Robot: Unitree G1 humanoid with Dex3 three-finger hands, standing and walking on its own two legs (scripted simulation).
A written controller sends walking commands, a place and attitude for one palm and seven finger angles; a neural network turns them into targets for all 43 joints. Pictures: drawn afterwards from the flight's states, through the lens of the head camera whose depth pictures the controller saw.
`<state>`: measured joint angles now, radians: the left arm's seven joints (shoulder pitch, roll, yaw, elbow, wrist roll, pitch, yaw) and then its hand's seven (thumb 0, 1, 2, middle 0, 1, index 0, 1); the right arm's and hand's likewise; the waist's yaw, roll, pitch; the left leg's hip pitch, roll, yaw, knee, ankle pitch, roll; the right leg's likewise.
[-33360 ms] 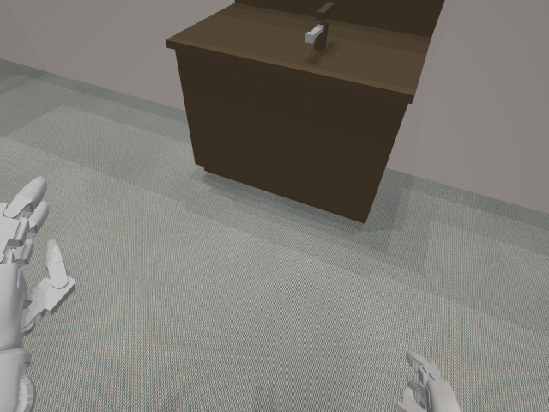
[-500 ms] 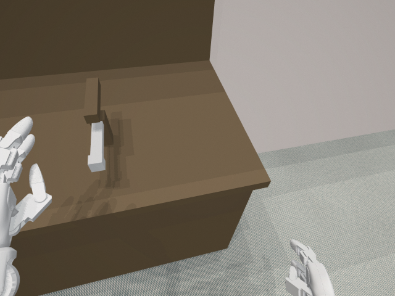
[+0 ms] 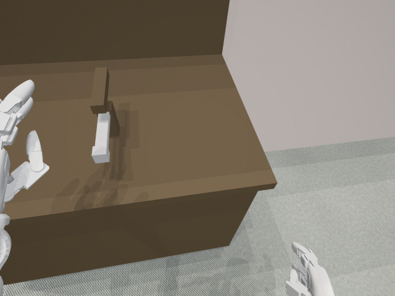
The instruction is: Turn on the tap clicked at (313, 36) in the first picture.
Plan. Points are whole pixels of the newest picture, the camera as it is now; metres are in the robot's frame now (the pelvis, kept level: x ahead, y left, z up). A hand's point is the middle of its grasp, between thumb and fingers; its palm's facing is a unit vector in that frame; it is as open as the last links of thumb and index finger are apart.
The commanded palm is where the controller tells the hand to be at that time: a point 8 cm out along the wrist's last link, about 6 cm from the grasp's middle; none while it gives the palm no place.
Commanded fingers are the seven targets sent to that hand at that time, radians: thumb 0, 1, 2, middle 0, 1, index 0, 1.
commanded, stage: come to a stop and stand still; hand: left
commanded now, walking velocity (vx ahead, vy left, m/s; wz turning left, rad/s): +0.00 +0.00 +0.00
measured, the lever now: (101, 154) +0.36 +0.25 +0.06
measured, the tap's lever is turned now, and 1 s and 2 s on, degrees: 0 0 0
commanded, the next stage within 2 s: look again from close up in 0.80 s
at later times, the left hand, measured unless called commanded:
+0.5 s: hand (26, 186) +0.22 +0.27 +0.17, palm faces +0.36 -0.83 -0.41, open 7.4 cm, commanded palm +0.15 +0.30 +0.18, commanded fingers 0.00 0.90 0.90 -0.20 -0.30 -0.20 -0.30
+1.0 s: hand (19, 208) +0.19 +0.27 +0.16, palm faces +0.38 -0.86 -0.34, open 7.4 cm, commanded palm +0.13 +0.30 +0.18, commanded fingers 0.00 0.90 0.90 -0.20 -0.30 -0.20 -0.30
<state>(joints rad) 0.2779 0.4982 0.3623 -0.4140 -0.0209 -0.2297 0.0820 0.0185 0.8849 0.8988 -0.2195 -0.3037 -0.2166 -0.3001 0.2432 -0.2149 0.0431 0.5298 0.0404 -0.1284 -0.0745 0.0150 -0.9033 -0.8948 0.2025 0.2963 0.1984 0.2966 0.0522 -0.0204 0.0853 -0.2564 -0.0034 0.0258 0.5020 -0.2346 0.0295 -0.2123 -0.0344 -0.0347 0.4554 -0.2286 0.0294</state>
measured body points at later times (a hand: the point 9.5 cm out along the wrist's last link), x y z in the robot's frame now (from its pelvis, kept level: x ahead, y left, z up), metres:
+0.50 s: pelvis -0.01 +0.02 +0.00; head +0.05 +0.05 +0.44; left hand +0.19 +0.32 +0.19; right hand +0.17 -0.21 -0.08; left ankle +0.02 +0.10 -0.74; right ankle +0.01 -0.14 -0.74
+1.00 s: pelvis -0.03 +0.01 +0.00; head +0.01 +0.04 +0.45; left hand +0.16 +0.31 +0.18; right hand +0.16 -0.21 -0.07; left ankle +0.02 +0.10 -0.74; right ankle +0.01 -0.14 -0.74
